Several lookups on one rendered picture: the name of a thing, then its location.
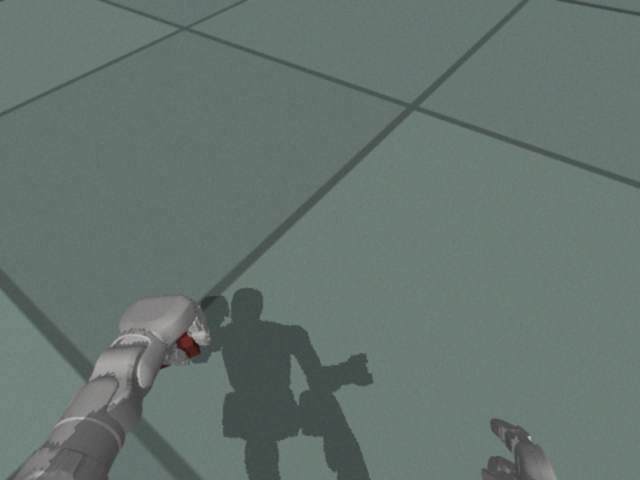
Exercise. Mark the left robot arm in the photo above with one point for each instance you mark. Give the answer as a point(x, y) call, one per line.
point(90, 434)

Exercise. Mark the left robot hand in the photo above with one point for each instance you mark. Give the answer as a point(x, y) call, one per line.
point(168, 318)

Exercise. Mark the right robot hand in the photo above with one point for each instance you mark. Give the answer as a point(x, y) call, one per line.
point(531, 462)

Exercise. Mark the small box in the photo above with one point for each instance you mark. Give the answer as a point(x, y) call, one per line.
point(188, 345)

